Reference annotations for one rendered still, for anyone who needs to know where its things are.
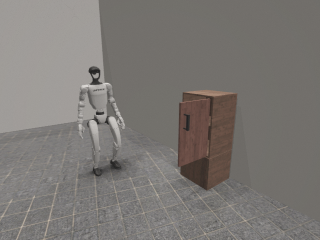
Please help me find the left robot upper arm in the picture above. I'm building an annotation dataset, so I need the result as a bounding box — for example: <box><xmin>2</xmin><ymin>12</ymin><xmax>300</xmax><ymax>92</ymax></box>
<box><xmin>104</xmin><ymin>83</ymin><xmax>115</xmax><ymax>104</ymax></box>

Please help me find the right robot forearm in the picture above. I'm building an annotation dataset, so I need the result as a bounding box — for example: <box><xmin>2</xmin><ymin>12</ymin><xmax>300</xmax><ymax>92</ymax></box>
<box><xmin>77</xmin><ymin>102</ymin><xmax>84</xmax><ymax>124</ymax></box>

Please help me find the cupboard door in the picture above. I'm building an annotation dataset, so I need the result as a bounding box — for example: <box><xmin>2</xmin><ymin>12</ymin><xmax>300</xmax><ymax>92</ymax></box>
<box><xmin>178</xmin><ymin>98</ymin><xmax>211</xmax><ymax>167</ymax></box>

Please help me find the handle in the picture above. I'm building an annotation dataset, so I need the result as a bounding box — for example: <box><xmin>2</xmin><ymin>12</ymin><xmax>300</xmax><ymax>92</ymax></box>
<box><xmin>183</xmin><ymin>114</ymin><xmax>190</xmax><ymax>131</ymax></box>

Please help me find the robot right foot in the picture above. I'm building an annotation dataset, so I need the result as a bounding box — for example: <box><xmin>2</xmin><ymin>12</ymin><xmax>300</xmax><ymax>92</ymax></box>
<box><xmin>93</xmin><ymin>167</ymin><xmax>102</xmax><ymax>176</ymax></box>

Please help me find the right robot upper arm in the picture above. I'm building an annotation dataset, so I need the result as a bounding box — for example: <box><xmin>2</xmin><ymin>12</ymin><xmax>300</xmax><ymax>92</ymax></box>
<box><xmin>79</xmin><ymin>85</ymin><xmax>89</xmax><ymax>108</ymax></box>

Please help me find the robot left thigh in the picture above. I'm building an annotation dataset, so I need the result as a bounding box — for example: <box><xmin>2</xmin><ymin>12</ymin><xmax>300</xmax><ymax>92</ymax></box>
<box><xmin>107</xmin><ymin>116</ymin><xmax>121</xmax><ymax>149</ymax></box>

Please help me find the robot left hand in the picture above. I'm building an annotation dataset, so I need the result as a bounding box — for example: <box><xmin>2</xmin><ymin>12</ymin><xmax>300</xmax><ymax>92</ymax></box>
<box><xmin>117</xmin><ymin>116</ymin><xmax>125</xmax><ymax>130</ymax></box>

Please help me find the robot right hand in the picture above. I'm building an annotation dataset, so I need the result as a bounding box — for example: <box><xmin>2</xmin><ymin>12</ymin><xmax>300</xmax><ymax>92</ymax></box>
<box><xmin>77</xmin><ymin>124</ymin><xmax>85</xmax><ymax>138</ymax></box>

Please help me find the left robot forearm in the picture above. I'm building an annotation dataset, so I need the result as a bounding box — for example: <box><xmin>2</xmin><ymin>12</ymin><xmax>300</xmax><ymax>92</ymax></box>
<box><xmin>111</xmin><ymin>100</ymin><xmax>121</xmax><ymax>118</ymax></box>

